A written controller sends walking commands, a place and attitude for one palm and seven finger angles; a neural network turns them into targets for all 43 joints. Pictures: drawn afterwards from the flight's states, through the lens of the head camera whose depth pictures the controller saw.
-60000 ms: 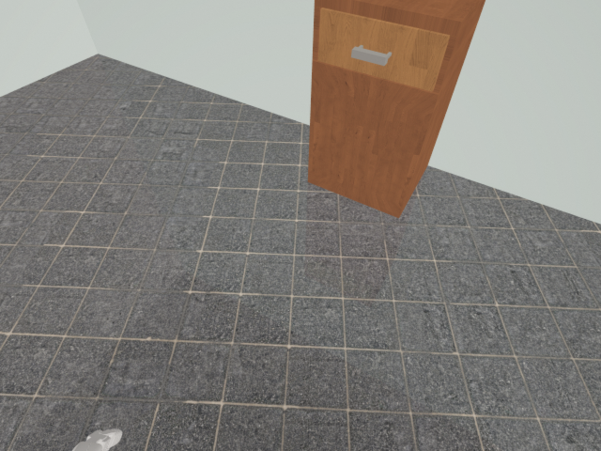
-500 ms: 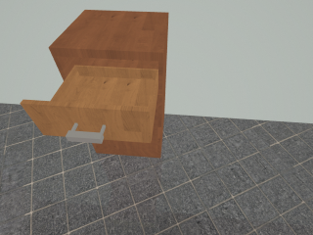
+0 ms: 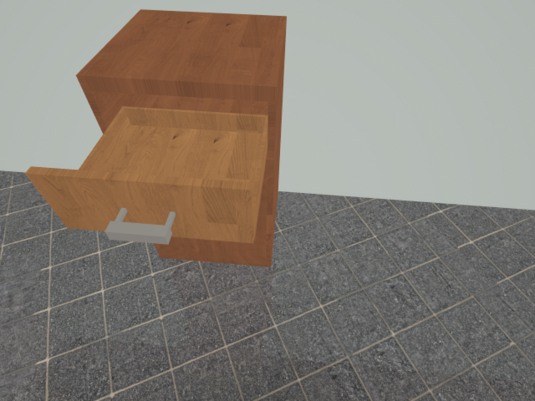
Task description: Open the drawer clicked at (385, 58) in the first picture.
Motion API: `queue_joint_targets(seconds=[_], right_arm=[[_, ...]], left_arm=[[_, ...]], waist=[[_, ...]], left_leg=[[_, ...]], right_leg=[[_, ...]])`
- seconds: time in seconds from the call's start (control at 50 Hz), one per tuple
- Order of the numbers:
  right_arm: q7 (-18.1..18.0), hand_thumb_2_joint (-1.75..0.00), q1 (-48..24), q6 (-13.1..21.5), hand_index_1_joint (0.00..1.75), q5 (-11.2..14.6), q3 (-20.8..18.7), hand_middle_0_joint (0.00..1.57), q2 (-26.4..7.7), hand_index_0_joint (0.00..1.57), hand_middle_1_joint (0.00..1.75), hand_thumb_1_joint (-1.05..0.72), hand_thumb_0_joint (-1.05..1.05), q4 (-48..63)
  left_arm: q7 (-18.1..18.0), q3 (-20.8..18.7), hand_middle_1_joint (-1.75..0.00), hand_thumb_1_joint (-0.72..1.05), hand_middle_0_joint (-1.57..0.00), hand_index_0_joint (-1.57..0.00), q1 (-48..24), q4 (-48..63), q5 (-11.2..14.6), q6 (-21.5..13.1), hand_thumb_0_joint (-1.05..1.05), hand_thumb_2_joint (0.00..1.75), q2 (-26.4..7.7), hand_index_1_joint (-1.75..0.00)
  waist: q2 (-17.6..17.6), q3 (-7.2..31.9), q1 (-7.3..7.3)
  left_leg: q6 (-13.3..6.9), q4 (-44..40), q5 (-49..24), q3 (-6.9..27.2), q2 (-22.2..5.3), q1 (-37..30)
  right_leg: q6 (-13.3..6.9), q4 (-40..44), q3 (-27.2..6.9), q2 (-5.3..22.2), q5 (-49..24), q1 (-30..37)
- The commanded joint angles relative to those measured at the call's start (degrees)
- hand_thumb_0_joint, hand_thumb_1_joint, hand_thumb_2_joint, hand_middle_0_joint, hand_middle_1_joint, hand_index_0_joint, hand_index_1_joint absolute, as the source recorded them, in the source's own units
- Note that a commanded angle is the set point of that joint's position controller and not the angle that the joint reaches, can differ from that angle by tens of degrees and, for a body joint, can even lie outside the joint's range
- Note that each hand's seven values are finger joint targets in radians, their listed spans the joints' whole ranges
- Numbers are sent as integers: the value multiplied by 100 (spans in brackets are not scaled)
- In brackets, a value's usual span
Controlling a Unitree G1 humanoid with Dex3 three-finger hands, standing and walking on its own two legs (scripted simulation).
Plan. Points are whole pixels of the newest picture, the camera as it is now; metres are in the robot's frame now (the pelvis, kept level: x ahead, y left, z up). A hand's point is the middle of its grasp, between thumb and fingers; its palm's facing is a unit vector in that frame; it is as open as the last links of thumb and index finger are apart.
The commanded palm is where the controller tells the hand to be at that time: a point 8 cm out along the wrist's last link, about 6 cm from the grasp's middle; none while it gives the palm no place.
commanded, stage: look to check the result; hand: left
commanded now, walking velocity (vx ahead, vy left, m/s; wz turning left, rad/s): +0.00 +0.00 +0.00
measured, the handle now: (143, 223) +0.45 +0.28 -0.06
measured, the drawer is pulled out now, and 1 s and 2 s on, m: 0.30 0.30 0.30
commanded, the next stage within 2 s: stand and wait in 0.42 s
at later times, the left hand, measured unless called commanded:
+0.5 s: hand out of the picture -0.01 +0.14 -0.17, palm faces +0.06 -0.98 -0.17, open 7.4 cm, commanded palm none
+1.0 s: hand out of the picture -0.01 +0.13 -0.18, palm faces +0.06 -0.98 -0.17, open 7.4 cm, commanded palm none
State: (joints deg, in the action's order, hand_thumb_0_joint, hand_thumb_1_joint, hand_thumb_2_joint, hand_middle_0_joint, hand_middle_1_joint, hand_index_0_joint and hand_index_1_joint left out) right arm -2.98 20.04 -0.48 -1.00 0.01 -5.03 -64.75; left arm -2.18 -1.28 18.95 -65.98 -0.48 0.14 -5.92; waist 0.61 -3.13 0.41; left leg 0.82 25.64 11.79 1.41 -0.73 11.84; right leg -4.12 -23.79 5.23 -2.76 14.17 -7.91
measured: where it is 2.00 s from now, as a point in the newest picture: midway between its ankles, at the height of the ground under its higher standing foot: outside the picture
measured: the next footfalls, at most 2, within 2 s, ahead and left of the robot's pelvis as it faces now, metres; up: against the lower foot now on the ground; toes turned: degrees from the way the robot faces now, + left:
none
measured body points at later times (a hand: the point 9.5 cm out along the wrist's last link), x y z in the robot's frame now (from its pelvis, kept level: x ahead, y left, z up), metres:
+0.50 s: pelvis +0.01 -0.01 +0.00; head +0.03 -0.02 +0.45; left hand -0.01 +0.19 -0.16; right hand -0.01 -0.21 -0.17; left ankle +0.02 +0.13 -0.74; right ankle -0.01 -0.07 -0.74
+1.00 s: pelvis +0.02 -0.02 +0.00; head +0.04 -0.03 +0.45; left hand -0.01 +0.18 -0.16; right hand -0.02 -0.22 -0.17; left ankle +0.02 +0.13 -0.74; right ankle -0.01 -0.07 -0.74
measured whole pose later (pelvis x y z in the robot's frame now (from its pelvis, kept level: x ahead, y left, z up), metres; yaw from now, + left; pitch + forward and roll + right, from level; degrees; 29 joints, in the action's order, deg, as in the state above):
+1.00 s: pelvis +0.02 -0.02 +0.00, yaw +0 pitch -2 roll +0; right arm -3.4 18.8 -0.7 -0.9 -0.2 -5.7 -65.1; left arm -2.4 -1.3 18.0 -66.0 -0.3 -0.3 -5.5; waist 0.9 -3.8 0.4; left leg 2.8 24.7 13.2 1.7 -2.6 9.5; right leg -5.9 -21.8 5.3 -4.8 15.0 -5.2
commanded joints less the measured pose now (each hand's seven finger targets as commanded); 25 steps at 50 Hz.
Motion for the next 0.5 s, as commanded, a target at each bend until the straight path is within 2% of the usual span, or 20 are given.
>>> queue_joint_targets(seconds=[0.0, 0.14, 0.24, 0.32, 0.4, 0.46, 0.48], right_arm=[[-23, -90, 554, 21, 30, 19, -73, 20, -385, 20, 30, -90, 0, 106], [-30, -90, 470, 30, 30, 19, -73, 20, -413, 20, 30, -90, 0, 94], [-27, -90, 445, 13, 30, 15, -69, 20, -416, 20, 30, -90, 0, 87], [-30, -90, 430, 38, 30, 21, -78, 20, -419, 20, 30, -90, 0, 96], [-36, -90, 397, 31, 30, 23, -85, 20, -410, 20, 30, -90, 0, 89], [-46, -90, 379, 35, 30, 22, -82, 20, -428, 20, 30, -90, 0, 73], [-43, -90, 384, 32, 30, 30, -87, 20, -427, 20, 30, -90, 0, 87]], left_arm=[[-24, -90, -30, 90, -20, -20, 483, 77, 2, -45, 0, 90, -464, -30], [-28, -91, -30, 90, -20, -20, 495, 63, 8, -58, 0, 90, -466, -30], [-30, -85, -30, 90, -20, -20, 470, 64, 9, -56, 0, 90, -456, -30], [-33, -100, -30, 90, -20, -20, 452, 73, 5, -71, 0, 90, -484, -30], [-41, -104, -30, 90, -20, -20, 457, 74, 2, -80, 0, 90, -468, -30], [-42, -105, -30, 90, -20, -20, 433, 73, 12, -84, 0, 90, -465, -30], [-48, -110, -30, 90, -20, -20, 449, 76, -2, -86, 0, 90, -484, -30]], waist=[[17, -380, -18], [35, -287, -29], [54, -445, -20], [0, -269, -29], [-34, -297, -33], [96, -285, -33], [20, -298, -36]], left_leg=[[-300, -364, -449, 289, -380, 42], [-288, -361, -586, 263, -388, -71], [-277, -371, -505, 258, -382, -26], [-271, -364, -711, 239, -411, -116], [-256, -338, -737, 189, -422, -157], [-242, -343, -784, 190, -406, -174], [-235, -332, -813, 179, -424, -196]], right_leg=[[17, 726, -773, 786, -26, -401], [26, 706, -755, 802, -269, -303], [25, 757, -781, 791, -147, -389], [38, 676, -743, 796, -518, -229], [46, 701, -729, 815, -684, -218], [35, 669, -748, 816, -851, -160], [45, 664, -734, 797, -895, -188]])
